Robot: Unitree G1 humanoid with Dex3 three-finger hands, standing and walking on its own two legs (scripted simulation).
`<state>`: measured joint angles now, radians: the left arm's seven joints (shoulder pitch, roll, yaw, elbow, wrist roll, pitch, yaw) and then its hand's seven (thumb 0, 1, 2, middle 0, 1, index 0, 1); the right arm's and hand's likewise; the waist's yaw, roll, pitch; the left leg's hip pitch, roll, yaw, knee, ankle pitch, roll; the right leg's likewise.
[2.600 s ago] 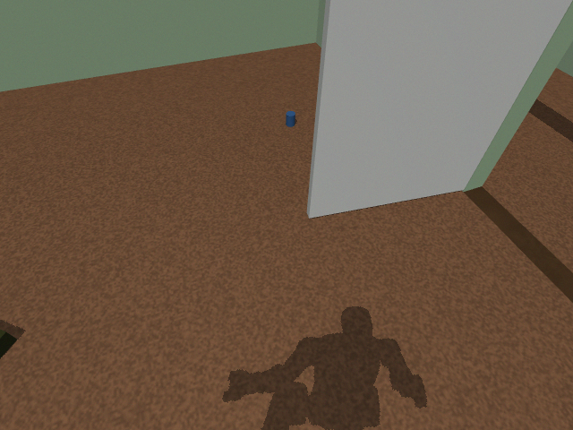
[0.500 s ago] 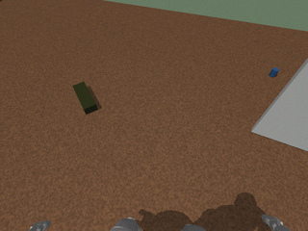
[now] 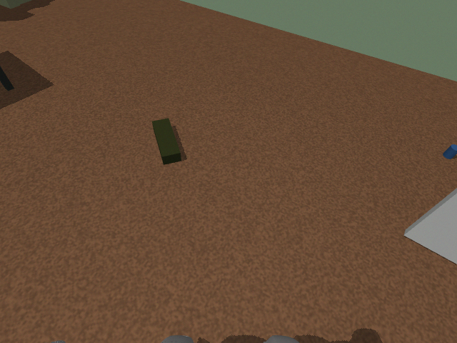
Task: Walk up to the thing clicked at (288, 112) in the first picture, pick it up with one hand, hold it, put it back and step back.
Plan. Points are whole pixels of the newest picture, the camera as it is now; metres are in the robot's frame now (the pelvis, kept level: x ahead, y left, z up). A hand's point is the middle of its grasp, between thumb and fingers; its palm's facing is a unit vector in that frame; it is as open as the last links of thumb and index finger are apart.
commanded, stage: walk up
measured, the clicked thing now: (451, 151) +1.28 -1.37 -0.71
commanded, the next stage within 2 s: stand in 0.76 s
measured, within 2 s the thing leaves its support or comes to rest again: neither
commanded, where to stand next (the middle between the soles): +0.06 -0.02 m, yaw +1 degrees
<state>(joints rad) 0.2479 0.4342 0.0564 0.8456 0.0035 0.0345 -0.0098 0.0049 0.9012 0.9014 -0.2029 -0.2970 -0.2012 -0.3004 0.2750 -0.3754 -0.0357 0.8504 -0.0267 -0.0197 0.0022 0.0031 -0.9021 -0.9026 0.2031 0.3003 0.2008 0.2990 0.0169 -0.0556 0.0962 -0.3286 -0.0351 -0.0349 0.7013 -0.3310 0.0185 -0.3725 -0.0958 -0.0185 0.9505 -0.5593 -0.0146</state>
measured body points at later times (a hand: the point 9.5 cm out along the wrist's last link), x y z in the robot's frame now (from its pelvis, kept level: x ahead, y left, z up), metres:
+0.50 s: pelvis +0.00 +0.00 +0.02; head +0.01 +0.00 +0.46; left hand +0.07 +0.31 -0.11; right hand +0.11 -0.29 -0.11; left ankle +0.03 +0.12 -0.72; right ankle +0.00 -0.15 -0.72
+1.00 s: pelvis +0.00 -0.01 +0.03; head +0.00 -0.01 +0.48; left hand +0.05 +0.29 -0.11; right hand +0.10 -0.31 -0.10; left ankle +0.03 +0.12 -0.72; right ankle +0.00 -0.15 -0.72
